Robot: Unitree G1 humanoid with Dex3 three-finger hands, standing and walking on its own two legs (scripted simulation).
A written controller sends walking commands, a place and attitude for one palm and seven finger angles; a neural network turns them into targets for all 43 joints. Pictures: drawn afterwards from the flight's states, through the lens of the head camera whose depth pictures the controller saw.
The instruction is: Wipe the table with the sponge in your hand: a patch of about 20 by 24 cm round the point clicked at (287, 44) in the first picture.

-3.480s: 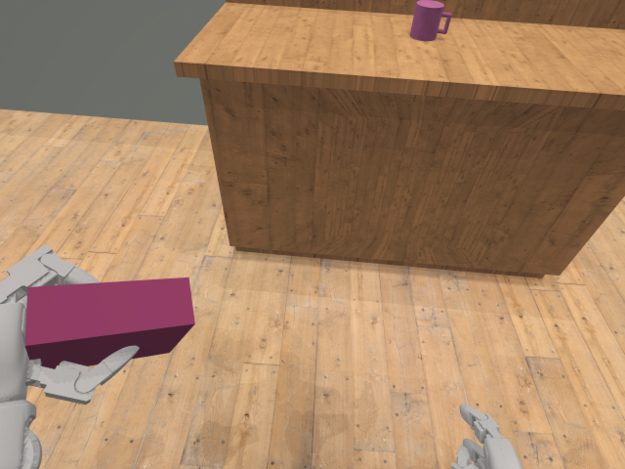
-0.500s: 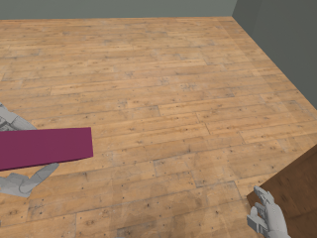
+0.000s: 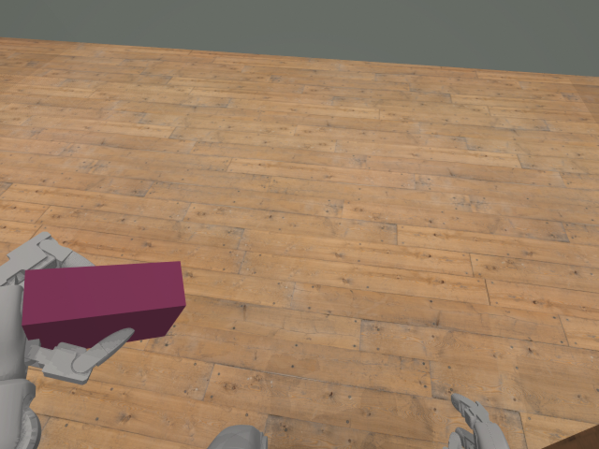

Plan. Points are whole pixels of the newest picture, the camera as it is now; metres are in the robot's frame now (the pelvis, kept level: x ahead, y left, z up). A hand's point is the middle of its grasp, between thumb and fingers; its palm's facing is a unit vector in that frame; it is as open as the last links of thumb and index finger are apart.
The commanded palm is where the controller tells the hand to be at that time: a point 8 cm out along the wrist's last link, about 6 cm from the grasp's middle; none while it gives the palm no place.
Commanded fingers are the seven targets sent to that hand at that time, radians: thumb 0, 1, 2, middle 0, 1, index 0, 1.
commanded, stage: walk to a spot facing it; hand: left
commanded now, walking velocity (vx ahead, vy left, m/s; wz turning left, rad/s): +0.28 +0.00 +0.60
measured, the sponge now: (130, 306) +0.23 +0.20 +0.14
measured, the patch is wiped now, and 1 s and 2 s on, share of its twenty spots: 0.00 0.00 0.00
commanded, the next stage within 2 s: turn to face it in 1.02 s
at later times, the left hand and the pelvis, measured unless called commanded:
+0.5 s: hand out of the picture +0.16 +0.29 +0.18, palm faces +0.60 -0.66 -0.44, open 9.3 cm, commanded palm +0.12 +0.32 +0.17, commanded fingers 0.00 0.10 1.30 -1.20 -1.60 -1.20 -1.60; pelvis +0.03 +0.01 +0.00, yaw +13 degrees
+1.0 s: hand out of the picture +0.20 +0.35 +0.17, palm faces +0.74 -0.54 -0.40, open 9.3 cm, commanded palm +0.12 +0.36 +0.17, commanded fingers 0.00 0.10 1.30 -1.20 -1.60 -1.20 -1.60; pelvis +0.10 +0.04 -0.03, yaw +26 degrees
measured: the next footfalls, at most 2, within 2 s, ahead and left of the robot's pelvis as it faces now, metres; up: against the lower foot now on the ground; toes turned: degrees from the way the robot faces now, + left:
left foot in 0.18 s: +0.02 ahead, +0.15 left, +0.00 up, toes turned +14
right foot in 0.54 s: +0.15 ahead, -0.09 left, +0.00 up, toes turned +6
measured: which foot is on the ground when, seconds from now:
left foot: up 0.00-0.16, down 0.18-0.54, up 0.56-0.90, down 0.92-1.00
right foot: down 0.00-0.18, up 0.20-0.52, down 0.54-0.92, up 0.94-1.00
